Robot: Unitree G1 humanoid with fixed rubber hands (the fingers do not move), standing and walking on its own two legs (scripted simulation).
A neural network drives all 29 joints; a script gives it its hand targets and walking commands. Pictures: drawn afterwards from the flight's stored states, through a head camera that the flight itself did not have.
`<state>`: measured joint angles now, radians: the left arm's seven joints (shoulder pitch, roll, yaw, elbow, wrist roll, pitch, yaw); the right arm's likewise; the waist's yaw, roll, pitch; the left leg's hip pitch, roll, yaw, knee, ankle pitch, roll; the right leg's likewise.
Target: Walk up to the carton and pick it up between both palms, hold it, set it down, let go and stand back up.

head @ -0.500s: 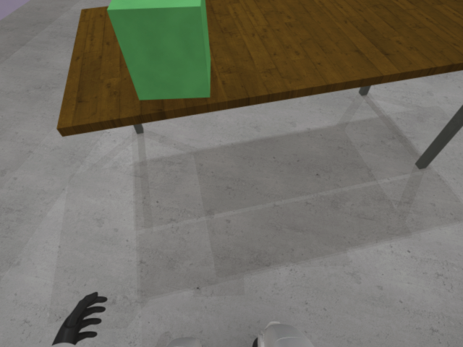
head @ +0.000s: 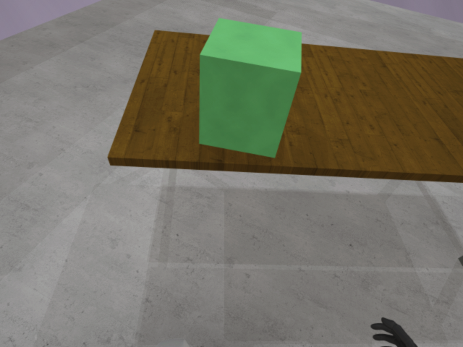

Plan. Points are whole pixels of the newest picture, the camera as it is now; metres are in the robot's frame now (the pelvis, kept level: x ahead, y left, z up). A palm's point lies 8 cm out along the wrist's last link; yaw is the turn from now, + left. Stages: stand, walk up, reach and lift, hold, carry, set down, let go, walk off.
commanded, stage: walk up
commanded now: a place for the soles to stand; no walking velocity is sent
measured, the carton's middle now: (247, 90) +0.70 -0.02 +0.06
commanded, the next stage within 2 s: none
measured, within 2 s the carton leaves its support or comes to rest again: neither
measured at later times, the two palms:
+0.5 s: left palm (96, 286) +0.23 +0.25 -0.07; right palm out of the picture +0.15 -0.34 -0.13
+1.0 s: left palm (99, 295) +0.22 +0.25 -0.10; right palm (416, 323) +0.19 -0.35 -0.09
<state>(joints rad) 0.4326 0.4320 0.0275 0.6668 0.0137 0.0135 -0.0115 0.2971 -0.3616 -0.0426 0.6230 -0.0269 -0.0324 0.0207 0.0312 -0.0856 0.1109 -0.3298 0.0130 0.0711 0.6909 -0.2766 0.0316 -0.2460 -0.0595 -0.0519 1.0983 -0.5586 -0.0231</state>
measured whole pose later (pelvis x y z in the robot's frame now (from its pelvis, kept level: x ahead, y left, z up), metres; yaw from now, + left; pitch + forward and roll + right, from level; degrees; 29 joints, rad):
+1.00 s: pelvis +0.14 -0.04 +0.02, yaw +0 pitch -4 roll +1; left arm 0.19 0.36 0.01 0.92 -0.01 0.00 -0.01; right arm 0.25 -0.37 -0.03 0.95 0.01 -0.01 0.02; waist 0.00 -0.03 0.07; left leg -0.07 0.04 0.01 0.50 -0.37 -0.04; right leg -0.30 -0.04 -0.03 0.51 -0.14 0.01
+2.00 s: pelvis +0.20 -0.05 +0.01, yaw -1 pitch -4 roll +1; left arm 0.22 0.35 0.07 1.01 0.04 0.01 -0.04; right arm 0.32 -0.31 -0.08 1.01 -0.05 -0.04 0.00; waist 0.00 -0.01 0.08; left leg 0.10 0.06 0.06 0.39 -0.41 -0.05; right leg -0.27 -0.05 -0.06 0.63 -0.32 -0.04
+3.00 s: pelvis +0.27 -0.04 +0.01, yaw +0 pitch -4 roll +2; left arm 0.20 0.39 0.03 0.91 0.00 0.00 0.01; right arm 0.19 -0.36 -0.05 0.96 0.00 0.01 -0.01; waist 0.01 -0.02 0.13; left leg -0.22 -0.03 -0.02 0.54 -0.26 -0.01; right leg -0.17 -0.05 -0.02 0.61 -0.38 0.01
